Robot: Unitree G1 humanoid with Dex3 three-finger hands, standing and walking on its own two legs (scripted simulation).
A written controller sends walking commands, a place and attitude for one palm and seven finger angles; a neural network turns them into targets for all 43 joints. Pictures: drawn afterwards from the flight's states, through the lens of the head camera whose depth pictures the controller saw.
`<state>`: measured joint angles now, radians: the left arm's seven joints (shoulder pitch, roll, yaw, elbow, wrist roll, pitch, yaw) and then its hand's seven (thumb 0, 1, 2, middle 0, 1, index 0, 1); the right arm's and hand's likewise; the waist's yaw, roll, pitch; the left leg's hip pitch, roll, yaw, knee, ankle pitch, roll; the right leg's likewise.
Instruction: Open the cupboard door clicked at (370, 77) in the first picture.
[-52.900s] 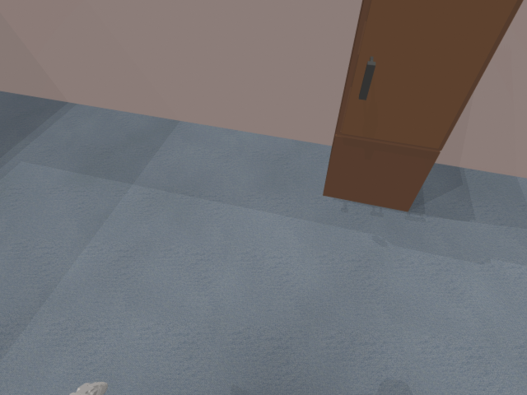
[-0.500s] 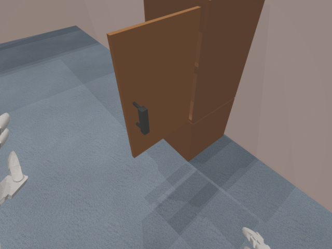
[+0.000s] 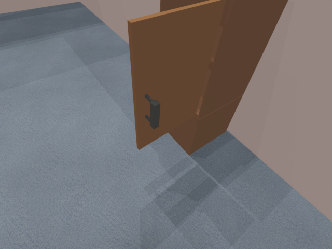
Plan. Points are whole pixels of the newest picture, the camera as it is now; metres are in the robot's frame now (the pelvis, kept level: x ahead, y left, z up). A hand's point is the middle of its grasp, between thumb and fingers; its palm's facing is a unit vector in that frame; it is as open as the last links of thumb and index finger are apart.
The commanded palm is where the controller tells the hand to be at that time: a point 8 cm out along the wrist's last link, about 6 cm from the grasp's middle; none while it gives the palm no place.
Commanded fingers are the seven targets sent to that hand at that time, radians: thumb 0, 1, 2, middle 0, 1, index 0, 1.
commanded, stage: let the arm hang, fingers relaxed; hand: left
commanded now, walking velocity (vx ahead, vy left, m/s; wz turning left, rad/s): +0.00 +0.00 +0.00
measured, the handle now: (151, 111) +0.59 +0.09 -0.08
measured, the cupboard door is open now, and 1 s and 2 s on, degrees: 93 93 93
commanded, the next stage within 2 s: look to check the result in 0.76 s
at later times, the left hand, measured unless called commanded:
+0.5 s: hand out of the picture -0.01 +0.19 -0.17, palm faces +0.02 -0.98 -0.18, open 7.4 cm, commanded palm none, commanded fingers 0.00 0.90 0.90 -0.20 -0.30 -0.20 -0.30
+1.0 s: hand out of the picture +0.00 +0.18 -0.17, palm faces +0.01 -0.99 -0.17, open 7.4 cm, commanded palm none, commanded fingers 0.00 0.90 0.90 -0.20 -0.30 -0.20 -0.30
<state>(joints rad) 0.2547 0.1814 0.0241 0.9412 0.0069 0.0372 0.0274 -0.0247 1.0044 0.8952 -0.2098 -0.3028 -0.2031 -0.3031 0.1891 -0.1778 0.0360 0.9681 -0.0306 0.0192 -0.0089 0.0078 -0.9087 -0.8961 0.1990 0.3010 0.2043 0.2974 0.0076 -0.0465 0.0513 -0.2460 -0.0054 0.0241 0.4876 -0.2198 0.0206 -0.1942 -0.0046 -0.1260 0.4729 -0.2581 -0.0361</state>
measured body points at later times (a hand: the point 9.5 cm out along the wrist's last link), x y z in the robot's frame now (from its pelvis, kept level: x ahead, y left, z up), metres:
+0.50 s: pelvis +0.01 +0.03 +0.01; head +0.02 +0.02 +0.46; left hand -0.01 +0.24 -0.16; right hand -0.02 -0.18 -0.16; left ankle +0.03 +0.10 -0.74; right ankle +0.00 -0.09 -0.74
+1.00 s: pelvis +0.02 +0.02 +0.01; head +0.03 +0.02 +0.46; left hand +0.00 +0.24 -0.16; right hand -0.01 -0.19 -0.16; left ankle +0.03 +0.10 -0.74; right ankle +0.00 -0.09 -0.74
